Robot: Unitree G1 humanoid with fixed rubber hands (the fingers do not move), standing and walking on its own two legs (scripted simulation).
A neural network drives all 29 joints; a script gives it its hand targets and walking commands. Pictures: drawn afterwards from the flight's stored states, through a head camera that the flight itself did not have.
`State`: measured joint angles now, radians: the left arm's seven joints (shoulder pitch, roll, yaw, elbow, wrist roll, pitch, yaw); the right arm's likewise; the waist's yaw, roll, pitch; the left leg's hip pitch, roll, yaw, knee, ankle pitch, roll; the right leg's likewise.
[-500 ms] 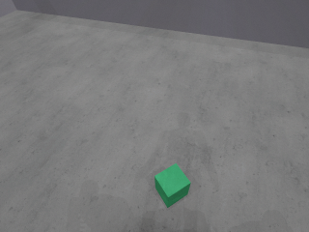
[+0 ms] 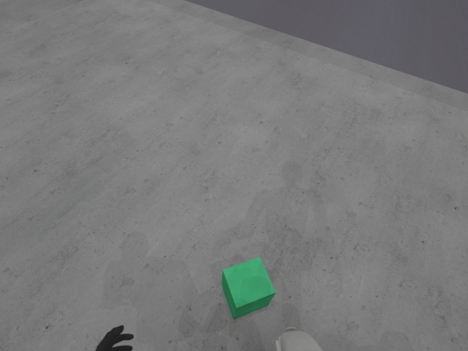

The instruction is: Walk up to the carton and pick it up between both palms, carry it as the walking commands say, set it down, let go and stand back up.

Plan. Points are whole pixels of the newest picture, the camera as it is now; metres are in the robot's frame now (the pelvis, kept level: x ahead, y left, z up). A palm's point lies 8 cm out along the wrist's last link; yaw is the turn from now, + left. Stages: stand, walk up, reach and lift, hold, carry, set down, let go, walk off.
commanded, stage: walk up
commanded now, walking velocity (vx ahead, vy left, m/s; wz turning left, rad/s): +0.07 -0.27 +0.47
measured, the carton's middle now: (246, 288) +0.42 -0.10 -0.69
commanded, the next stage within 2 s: none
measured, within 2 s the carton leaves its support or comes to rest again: neither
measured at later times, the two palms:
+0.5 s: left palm out of the picture +0.04 +0.07 -0.16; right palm (414, 302) +0.22 -0.38 -0.14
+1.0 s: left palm out of the picture +0.01 +0.06 -0.15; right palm (427, 314) +0.19 -0.40 -0.15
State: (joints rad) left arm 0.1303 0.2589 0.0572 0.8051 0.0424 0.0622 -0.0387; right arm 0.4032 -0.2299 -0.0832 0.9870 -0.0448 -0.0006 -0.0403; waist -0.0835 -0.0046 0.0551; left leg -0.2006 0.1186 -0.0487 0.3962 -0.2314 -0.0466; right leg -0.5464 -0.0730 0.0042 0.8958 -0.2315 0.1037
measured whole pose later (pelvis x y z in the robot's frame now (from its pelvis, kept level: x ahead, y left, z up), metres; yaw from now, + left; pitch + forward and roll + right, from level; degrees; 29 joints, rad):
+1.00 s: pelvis +0.07 -0.18 -0.01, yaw +16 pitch +1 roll +0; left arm 0.28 0.21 0.03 1.03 0.02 0.00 0.03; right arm 0.18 -0.21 -0.06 1.02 -0.02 0.03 -0.02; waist 0.01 0.01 0.02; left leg -0.21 0.05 0.05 0.46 -0.25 -0.03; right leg -0.25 -0.08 -0.20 0.52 -0.27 -0.01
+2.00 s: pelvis +0.09 -0.14 -0.01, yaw +15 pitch +0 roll +0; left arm 0.31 0.13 0.00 1.15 0.00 0.00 0.04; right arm 0.32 -0.14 -0.01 1.14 0.00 -0.03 -0.04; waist 0.01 0.00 0.01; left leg -0.12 0.01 0.08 0.39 -0.28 0.01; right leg -0.15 -0.10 -0.16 0.39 -0.24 0.05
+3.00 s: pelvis +0.04 -0.19 -0.02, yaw +18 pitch +1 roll +1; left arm 0.30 0.19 0.05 1.03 0.02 0.03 0.03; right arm 0.31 -0.17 -0.05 1.00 -0.02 0.01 -0.04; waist -0.02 -0.01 0.01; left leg -0.30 0.03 0.02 0.51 -0.23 -0.02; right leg -0.31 -0.09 -0.17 0.55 -0.25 0.00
